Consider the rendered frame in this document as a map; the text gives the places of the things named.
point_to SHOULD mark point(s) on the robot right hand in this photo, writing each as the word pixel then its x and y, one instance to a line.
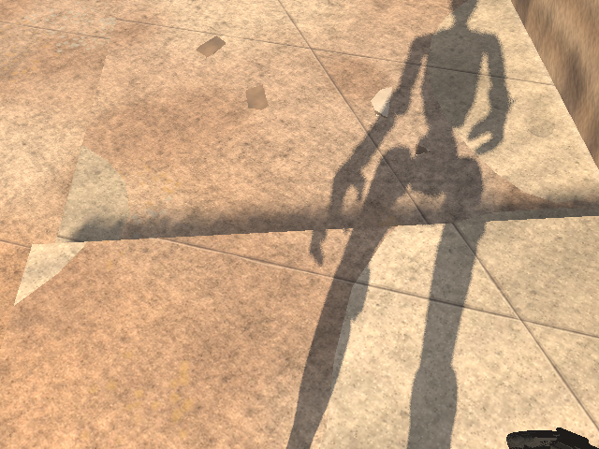
pixel 547 439

